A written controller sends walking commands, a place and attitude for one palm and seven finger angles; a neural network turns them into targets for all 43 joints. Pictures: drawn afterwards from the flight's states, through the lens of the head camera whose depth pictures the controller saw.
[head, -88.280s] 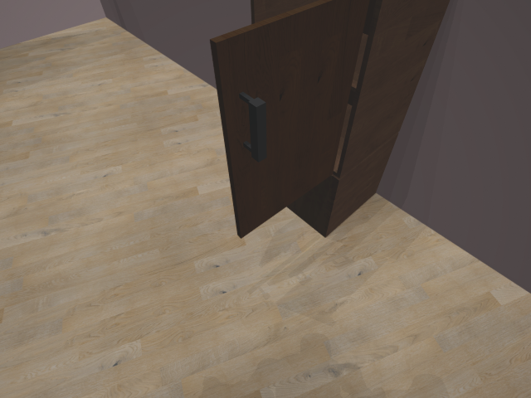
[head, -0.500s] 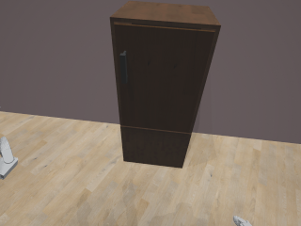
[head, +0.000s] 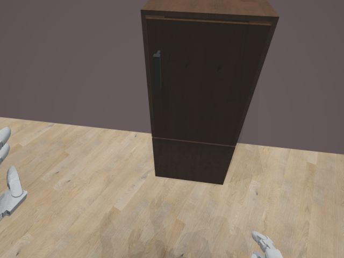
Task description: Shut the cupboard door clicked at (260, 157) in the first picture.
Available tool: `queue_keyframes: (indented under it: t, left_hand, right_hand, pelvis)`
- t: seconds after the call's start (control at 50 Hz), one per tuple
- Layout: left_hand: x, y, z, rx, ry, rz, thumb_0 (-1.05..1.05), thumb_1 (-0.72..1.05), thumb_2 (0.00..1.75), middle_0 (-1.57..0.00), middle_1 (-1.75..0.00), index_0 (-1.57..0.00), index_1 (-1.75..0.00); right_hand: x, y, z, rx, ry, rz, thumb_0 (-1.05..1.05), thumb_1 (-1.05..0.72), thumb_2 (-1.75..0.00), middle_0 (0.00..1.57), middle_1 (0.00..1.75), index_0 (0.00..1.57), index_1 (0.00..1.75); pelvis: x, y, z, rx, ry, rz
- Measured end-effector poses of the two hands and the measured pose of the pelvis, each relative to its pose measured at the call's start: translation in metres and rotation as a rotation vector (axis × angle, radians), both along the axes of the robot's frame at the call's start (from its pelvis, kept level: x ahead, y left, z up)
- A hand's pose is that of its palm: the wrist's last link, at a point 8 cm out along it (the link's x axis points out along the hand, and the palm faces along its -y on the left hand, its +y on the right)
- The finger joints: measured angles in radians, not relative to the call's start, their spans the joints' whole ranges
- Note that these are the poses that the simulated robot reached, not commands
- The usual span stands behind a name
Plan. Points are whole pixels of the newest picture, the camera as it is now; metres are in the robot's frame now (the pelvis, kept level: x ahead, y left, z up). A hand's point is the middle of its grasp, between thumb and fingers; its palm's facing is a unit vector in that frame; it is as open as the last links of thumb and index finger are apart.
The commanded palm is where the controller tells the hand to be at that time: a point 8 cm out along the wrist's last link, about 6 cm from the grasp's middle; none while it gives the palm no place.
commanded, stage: stop stepping back and stand still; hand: left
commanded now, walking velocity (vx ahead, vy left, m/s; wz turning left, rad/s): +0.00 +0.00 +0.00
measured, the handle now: (158, 70) +0.76 +0.11 +0.07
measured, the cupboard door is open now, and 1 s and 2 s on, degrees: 0 0 0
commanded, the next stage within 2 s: let the arm hang, fingers relaxed in 0.88 s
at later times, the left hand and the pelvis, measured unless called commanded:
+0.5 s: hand (43, 174) +0.22 +0.26 +0.15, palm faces +0.41 -0.76 -0.51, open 7.4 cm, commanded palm +0.18 +0.29 +0.18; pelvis +0.03 -0.01 +0.01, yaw +0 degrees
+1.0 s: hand (60, 173) +0.23 +0.24 +0.14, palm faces +0.39 -0.80 -0.46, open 7.4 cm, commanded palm none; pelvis +0.03 -0.03 +0.00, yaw +0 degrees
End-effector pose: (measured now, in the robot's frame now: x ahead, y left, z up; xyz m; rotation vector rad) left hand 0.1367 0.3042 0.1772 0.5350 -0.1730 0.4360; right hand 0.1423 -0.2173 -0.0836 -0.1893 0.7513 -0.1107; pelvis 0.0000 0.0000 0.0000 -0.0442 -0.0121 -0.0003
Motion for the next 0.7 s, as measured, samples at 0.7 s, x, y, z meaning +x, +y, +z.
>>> queue_keyframes:
  t: [0.7]
  left_hand:
    - [0.052,-0.037,-0.003,-0.055,-0.029,-0.025,0.02,0.89,0.90,-0.21,-0.30,-0.22,-0.30]
  right_hand:
    - [0.043,-0.046,0.015,-0.047,-0.021,-0.030,0.01,-0.91,-0.90,0.20,0.30,0.21,0.30]
  pelvis:
    - [0.033,-0.030,0.004,0.028,0.022,0.002]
